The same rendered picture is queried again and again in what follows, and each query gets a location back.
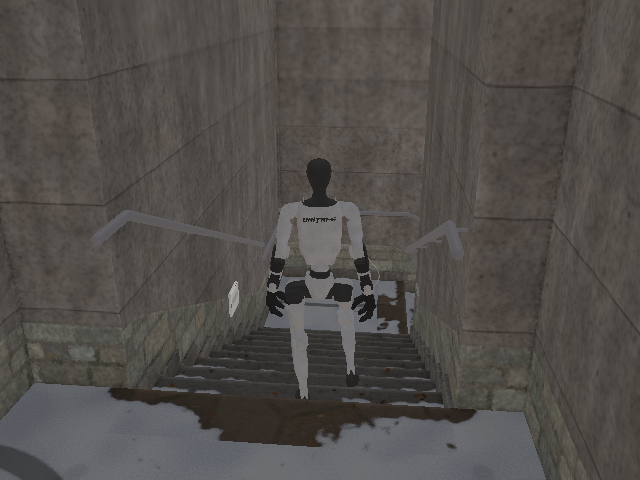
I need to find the robot right upper arm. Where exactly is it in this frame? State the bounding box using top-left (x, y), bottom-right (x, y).
top-left (340, 201), bottom-right (365, 259)

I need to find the robot left hand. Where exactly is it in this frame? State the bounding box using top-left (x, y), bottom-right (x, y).
top-left (266, 291), bottom-right (290, 317)

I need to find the right robot thigh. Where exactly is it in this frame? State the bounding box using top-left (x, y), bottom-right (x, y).
top-left (332, 277), bottom-right (353, 326)

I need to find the left robot foot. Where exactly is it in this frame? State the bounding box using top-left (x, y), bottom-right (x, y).
top-left (295, 389), bottom-right (311, 400)

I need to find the right robot forearm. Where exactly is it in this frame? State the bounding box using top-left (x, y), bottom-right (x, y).
top-left (354, 243), bottom-right (374, 296)

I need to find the robot right hand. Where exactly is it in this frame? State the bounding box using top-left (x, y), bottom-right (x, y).
top-left (351, 293), bottom-right (376, 322)

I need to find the left robot forearm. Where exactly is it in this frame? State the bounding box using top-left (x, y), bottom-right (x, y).
top-left (267, 244), bottom-right (285, 293)

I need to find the robot left upper arm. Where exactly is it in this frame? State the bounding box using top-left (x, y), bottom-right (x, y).
top-left (274, 202), bottom-right (299, 259)

